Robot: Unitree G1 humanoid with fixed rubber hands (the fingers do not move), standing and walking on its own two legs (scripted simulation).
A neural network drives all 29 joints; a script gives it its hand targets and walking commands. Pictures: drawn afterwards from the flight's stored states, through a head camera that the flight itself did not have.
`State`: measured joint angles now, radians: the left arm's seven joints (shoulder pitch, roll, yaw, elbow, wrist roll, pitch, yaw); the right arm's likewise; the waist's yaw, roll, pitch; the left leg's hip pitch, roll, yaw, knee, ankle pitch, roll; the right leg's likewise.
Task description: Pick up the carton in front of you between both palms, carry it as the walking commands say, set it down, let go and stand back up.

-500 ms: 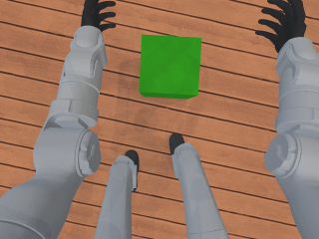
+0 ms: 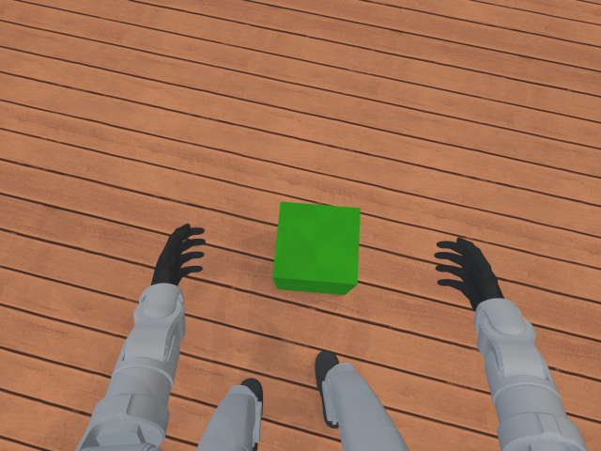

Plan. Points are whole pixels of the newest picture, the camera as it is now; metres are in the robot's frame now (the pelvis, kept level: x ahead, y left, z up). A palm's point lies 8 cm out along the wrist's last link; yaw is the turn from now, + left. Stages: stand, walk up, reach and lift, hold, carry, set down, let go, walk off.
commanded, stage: let go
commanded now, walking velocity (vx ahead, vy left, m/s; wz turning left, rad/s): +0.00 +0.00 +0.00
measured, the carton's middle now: (315, 252) +0.47 -0.07 -0.61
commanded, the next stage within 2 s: stand in 0.84 s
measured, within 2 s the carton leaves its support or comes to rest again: neither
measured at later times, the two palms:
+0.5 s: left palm (43, 386) +0.21 +0.28 -0.03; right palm (459, 364) +0.20 -0.19 -0.03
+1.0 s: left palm (33, 408) +0.18 +0.30 -0.04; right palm (506, 368) +0.19 -0.25 -0.04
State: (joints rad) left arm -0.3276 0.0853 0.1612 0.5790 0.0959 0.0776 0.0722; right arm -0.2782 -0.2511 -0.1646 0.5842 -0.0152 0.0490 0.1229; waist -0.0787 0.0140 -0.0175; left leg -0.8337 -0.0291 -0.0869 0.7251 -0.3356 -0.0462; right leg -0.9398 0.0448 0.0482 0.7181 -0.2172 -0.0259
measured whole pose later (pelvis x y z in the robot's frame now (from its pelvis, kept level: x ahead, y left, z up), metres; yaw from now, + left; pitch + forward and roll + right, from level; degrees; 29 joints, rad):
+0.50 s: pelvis +0.04 +0.05 +0.04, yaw -1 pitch +0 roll -1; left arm 0.22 0.21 0.04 0.44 0.00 0.07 -0.05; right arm 0.23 -0.22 -0.04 0.43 0.00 0.07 0.07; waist 0.00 0.03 0.06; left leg -0.11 -0.04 -0.07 0.44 -0.32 0.03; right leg -0.20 0.01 0.06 0.41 -0.20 0.03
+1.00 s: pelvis +0.05 +0.03 +0.03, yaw +0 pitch +0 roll -1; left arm 0.20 0.28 0.04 0.66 0.06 0.04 0.02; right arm 0.22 -0.31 -0.06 0.56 -0.04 0.06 -0.01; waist -0.01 0.04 0.01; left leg -0.16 -0.02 -0.08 0.54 -0.38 0.00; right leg -0.25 0.03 0.04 0.53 -0.27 0.00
